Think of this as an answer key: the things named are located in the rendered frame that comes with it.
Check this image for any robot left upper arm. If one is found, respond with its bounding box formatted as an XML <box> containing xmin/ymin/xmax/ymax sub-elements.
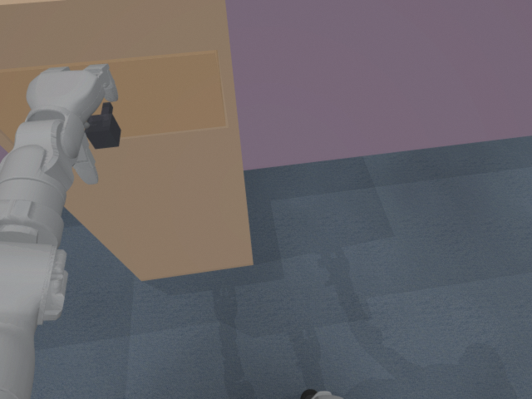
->
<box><xmin>0</xmin><ymin>241</ymin><xmax>68</xmax><ymax>399</ymax></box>

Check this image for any cabinet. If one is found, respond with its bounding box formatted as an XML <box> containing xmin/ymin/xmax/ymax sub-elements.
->
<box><xmin>0</xmin><ymin>0</ymin><xmax>254</xmax><ymax>281</ymax></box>

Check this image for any handle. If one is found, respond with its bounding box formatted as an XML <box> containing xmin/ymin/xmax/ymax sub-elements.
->
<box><xmin>85</xmin><ymin>102</ymin><xmax>121</xmax><ymax>149</ymax></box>

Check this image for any drawer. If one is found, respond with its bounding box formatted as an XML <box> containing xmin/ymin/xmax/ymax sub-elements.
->
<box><xmin>0</xmin><ymin>50</ymin><xmax>226</xmax><ymax>143</ymax></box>

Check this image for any left robot forearm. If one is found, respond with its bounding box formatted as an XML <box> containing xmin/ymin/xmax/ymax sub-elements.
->
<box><xmin>0</xmin><ymin>105</ymin><xmax>85</xmax><ymax>248</ymax></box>

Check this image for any robot left hand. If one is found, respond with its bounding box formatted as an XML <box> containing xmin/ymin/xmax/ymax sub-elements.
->
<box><xmin>26</xmin><ymin>64</ymin><xmax>118</xmax><ymax>185</ymax></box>

